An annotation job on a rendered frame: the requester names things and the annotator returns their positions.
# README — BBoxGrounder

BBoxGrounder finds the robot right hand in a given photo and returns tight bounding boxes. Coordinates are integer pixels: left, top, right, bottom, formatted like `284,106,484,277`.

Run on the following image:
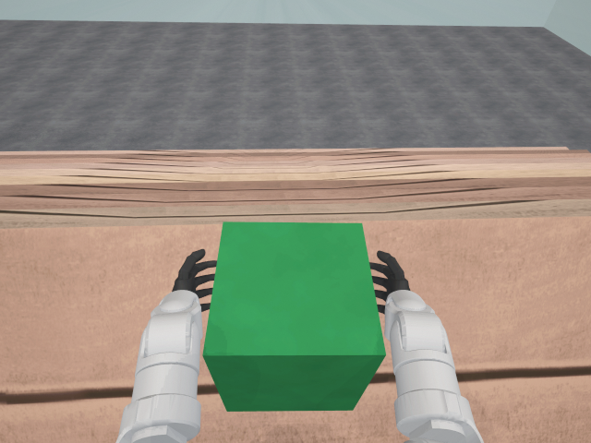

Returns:
369,251,410,315

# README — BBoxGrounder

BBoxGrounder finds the right robot forearm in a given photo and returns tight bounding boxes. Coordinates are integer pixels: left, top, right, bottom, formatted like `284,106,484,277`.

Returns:
384,290,484,443

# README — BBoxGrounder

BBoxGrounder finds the left robot forearm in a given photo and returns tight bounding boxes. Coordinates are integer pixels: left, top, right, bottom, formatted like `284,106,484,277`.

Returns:
115,290,203,443

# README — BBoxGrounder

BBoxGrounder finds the robot left hand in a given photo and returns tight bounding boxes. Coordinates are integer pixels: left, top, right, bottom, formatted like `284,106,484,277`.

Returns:
172,249,217,312

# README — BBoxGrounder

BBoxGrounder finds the carton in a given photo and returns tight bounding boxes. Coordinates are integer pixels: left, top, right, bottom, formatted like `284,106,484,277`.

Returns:
202,221,386,412

